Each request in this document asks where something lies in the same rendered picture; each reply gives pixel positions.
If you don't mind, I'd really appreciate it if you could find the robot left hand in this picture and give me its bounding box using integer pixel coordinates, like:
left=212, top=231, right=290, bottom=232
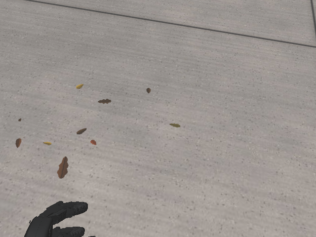
left=24, top=200, right=96, bottom=237

